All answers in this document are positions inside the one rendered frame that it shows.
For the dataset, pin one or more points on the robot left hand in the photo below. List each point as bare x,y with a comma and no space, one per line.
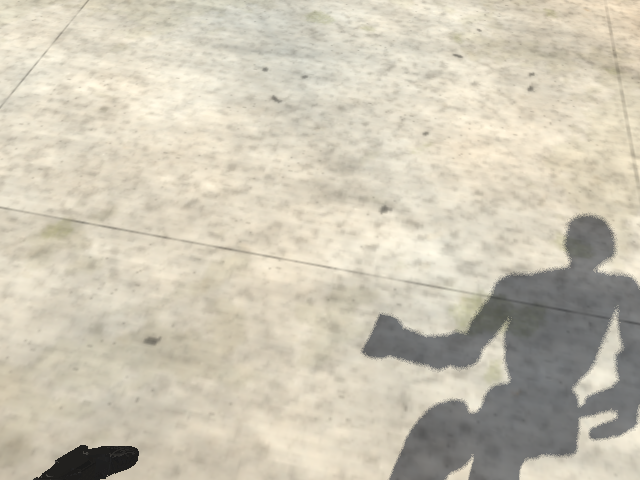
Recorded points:
91,464

